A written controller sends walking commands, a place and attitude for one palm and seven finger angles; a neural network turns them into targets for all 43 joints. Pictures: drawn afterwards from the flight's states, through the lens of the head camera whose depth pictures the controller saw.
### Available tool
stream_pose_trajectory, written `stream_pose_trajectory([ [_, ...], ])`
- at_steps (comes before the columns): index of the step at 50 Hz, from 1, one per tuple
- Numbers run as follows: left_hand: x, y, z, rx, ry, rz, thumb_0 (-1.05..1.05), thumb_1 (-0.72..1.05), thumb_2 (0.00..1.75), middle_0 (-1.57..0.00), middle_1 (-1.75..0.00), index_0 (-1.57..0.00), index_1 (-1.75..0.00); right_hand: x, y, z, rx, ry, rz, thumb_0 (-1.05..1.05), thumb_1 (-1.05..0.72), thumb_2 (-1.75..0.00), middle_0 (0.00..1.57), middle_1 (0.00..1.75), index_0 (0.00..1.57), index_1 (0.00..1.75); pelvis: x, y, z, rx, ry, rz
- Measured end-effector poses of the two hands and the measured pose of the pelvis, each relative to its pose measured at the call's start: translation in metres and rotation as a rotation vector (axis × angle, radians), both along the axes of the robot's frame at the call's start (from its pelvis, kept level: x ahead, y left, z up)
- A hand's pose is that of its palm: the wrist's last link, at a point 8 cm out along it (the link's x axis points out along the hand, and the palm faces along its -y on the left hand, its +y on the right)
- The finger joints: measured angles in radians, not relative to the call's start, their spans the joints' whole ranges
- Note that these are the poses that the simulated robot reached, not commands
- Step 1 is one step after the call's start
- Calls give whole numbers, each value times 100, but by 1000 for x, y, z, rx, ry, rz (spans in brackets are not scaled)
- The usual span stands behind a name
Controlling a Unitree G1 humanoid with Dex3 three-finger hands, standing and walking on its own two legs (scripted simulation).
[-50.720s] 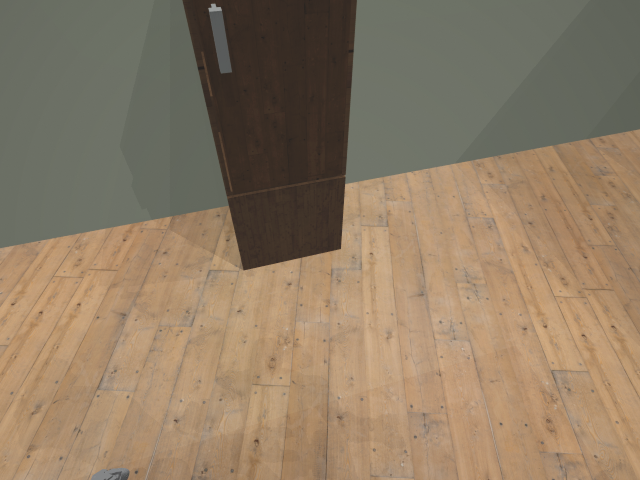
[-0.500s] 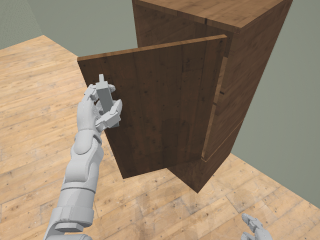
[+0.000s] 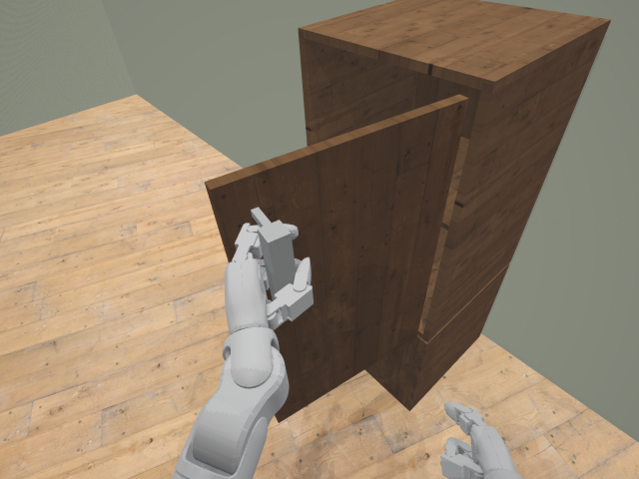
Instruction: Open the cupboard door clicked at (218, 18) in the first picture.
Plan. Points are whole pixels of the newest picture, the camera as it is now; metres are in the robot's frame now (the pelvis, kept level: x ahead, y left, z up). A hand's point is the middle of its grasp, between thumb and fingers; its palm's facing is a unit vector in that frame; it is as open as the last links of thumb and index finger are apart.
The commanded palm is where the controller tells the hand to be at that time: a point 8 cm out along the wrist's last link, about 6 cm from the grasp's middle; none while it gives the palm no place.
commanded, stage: pull the door open along its arc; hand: left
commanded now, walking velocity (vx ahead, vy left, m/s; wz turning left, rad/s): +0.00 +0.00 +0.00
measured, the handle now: (273, 262) +0.33 +0.08 +0.14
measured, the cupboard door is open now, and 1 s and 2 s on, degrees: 80 77 85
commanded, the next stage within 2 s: open thumb and fingers to let go in 0.12 s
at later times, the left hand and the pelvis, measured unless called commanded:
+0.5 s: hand (292, 277) +0.30 +0.05 +0.15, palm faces +0.30 -0.95 -0.01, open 7.9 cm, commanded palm +0.24 +0.07 +0.14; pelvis -0.02 +0.01 +0.00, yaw +1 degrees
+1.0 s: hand (293, 275) +0.30 +0.05 +0.15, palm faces +0.27 -0.96 -0.01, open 14.4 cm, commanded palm +0.25 +0.07 +0.14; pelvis -0.02 +0.02 +0.00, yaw +1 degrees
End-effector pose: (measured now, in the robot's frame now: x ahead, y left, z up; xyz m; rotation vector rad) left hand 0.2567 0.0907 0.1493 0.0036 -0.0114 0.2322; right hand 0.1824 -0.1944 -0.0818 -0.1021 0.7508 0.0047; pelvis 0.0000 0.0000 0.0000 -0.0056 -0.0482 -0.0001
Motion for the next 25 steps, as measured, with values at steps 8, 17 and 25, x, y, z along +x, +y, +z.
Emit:
stream_pose_trajectory([
  [8,-17,-15,1,10,13,-60,3,61,67,-34,-133,-34,-133,-13,-6,-10,35,37,1,1,-90,-90,20,30,20,29,-4,-2,-2,-3,0,-5],
  [17,-2,-3,2,-1,17,57,3,58,75,-35,-131,-35,-132,-7,-7,-5,-33,29,29,1,-90,-90,20,30,19,29,-14,-2,-1,-4,-5,14],
  [25,5,6,5,9,-11,70,3,39,68,-35,-129,-36,-130,-4,4,2,-38,-1,36,1,-90,-90,20,30,19,29,-16,5,0,-4,-4,20],
])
